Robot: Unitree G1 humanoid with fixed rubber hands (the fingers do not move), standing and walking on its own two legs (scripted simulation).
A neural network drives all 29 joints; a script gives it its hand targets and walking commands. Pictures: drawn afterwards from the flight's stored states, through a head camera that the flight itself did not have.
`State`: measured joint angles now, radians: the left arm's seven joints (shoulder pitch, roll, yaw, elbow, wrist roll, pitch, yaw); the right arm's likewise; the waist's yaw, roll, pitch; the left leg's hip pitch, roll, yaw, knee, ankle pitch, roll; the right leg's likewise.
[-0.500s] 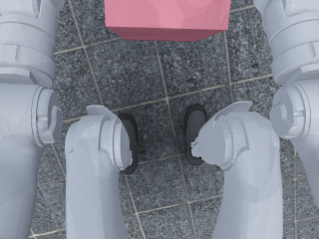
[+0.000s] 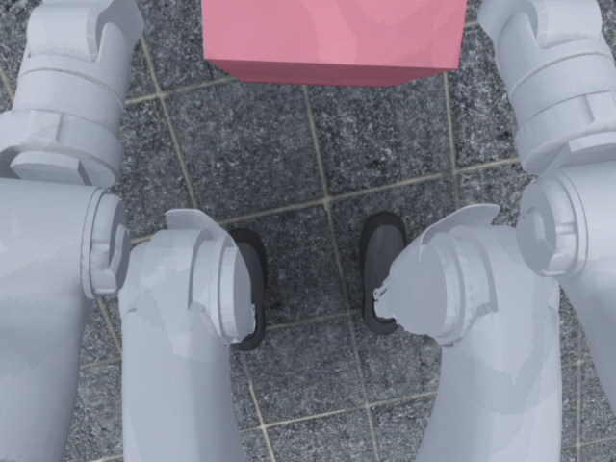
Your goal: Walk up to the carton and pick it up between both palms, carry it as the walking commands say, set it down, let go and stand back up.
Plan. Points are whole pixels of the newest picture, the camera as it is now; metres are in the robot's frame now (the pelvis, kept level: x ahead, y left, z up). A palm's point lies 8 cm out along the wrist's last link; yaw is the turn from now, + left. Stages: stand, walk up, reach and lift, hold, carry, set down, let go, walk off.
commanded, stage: reach and lift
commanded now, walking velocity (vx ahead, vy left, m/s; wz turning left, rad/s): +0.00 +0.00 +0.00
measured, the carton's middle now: out of the picture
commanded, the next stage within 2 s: none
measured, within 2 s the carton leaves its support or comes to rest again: leaves its support in 1.18 s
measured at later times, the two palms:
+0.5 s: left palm out of the picture +0.55 +0.13 -0.17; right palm out of the picture +0.55 -0.16 -0.16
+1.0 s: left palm out of the picture +0.56 +0.14 -0.17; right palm out of the picture +0.56 -0.16 -0.17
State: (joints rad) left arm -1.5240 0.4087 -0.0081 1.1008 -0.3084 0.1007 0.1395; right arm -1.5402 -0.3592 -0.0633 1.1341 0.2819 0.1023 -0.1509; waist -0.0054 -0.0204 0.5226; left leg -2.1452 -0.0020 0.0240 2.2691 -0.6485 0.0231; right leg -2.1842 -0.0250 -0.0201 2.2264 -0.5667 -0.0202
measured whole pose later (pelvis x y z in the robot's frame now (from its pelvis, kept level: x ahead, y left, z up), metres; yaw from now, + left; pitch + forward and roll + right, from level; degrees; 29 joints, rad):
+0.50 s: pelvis +0.00 +0.00 +0.01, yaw -1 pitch +31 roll +0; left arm -1.56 0.32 -0.01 1.13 -0.25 0.08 0.16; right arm -1.57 -0.33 -0.04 1.15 0.28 0.08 -0.19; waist 0.00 -0.03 0.52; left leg -2.15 0.01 0.02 2.23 -0.63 0.02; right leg -2.19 0.00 -0.02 2.19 -0.54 -0.02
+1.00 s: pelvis -0.01 +0.00 -0.01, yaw -1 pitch +30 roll +1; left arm -1.56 0.32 0.10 1.06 -0.15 0.21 0.08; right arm -1.57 -0.29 -0.20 1.09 0.15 0.18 -0.14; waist -0.01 -0.07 0.52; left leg -2.18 -0.02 0.01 2.28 -0.63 -0.02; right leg -2.24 0.03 0.00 2.24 -0.52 -0.01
